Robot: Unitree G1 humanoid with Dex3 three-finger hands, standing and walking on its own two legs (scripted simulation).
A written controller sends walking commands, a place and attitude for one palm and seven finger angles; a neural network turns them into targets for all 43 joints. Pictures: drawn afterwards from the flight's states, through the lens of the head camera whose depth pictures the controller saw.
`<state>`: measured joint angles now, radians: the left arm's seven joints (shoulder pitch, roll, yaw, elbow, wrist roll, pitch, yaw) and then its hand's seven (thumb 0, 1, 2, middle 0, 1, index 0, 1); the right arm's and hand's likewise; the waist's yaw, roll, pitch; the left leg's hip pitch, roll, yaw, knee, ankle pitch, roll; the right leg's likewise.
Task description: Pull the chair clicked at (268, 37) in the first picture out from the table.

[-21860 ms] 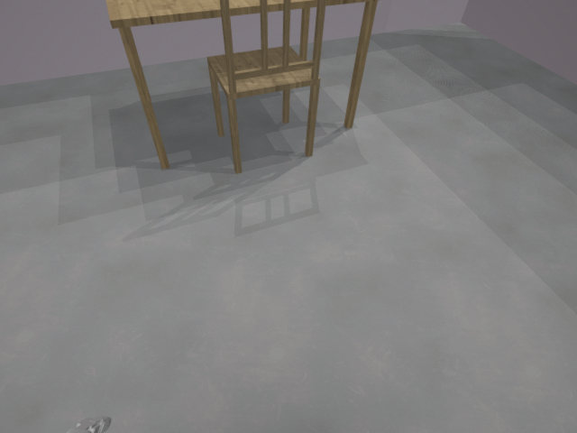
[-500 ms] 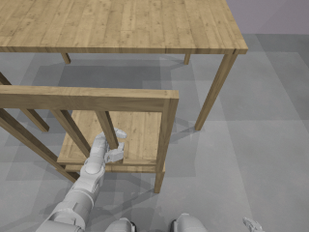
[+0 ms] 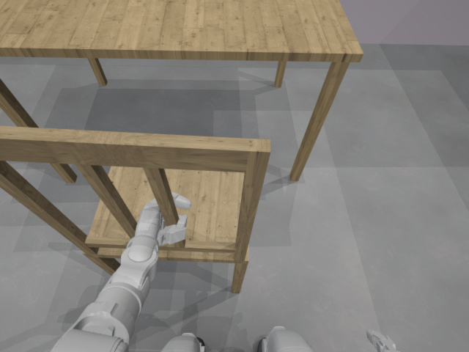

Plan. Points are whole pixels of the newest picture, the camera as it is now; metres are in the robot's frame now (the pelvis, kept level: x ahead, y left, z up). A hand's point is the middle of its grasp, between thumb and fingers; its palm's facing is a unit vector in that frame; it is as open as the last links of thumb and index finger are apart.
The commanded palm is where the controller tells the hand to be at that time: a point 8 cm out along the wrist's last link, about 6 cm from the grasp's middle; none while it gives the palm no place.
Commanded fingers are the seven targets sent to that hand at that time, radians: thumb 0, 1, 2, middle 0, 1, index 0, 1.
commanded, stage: step backward, pulling the chair out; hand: left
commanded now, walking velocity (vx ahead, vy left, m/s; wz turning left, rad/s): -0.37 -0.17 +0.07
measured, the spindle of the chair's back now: (120, 211) +0.36 +0.23 -0.05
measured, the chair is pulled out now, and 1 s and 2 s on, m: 0.35 0.60 0.63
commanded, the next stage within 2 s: stop walking, hand still on the chair in 0.58 s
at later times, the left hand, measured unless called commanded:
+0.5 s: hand (181, 292) +0.22 +0.10 -0.07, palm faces -0.05 -0.99 -0.14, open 5.3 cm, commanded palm +0.21 +0.15 -0.07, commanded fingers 0.00 0.90 0.90 -0.50 -1.45 -0.50 -1.45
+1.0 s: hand out of the picture +0.09 +0.09 -0.07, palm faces -0.06 -0.99 -0.14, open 5.4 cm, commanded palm +0.07 +0.14 -0.05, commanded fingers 0.00 0.90 0.90 -0.50 -1.45 -0.50 -1.45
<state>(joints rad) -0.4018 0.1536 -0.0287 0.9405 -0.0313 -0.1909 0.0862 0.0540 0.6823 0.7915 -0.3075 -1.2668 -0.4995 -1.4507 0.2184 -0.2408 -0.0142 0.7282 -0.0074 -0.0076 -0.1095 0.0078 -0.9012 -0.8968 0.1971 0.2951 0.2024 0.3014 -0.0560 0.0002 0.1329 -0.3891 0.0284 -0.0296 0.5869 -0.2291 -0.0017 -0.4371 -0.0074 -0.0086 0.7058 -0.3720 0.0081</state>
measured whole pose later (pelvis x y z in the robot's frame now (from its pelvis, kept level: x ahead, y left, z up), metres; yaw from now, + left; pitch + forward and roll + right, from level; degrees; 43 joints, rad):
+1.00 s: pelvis -0.19 -0.02 +0.00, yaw +0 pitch -3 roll -1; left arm -0.19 0.13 -0.07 0.82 -0.04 -0.12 0.06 0.08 0.68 0.79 -0.30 -1.27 -0.50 -1.45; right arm 0.27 -0.21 0.04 0.72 0.02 -0.01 -0.12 0.01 -0.90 -0.90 0.20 0.30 0.20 0.30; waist -0.04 0.01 0.09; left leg -0.29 0.01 -0.04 0.51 -0.18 0.00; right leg -0.26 -0.03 -0.01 0.51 -0.26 0.03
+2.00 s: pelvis -0.14 -0.04 +0.00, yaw +1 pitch +2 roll +0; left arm 0.19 0.14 -0.08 0.43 -0.07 -0.07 0.04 0.08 0.58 0.77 -0.36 -1.33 -0.50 -1.45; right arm 0.23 -0.21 0.03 0.64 0.05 -0.06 -0.06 0.01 -0.90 -0.90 0.20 0.30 0.21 0.30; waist -0.04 0.01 -0.03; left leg -0.35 0.01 -0.05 0.57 -0.26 -0.03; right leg -0.33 -0.03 -0.02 0.57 -0.28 0.02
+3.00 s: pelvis -0.12 -0.03 -0.05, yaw +3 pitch +12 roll -2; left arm 0.63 0.17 -0.12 -0.22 -0.03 0.19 0.05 -0.01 -0.53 0.21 0.00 0.00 -0.01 -0.01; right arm 0.27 -0.21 0.02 0.46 0.03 -0.14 -0.11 0.01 -0.90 -0.90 0.20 0.30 0.20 0.30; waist -0.03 0.04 -0.17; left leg -0.71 -0.01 -0.08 1.00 -0.50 -0.01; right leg -0.65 -0.05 -0.05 0.95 -0.51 0.03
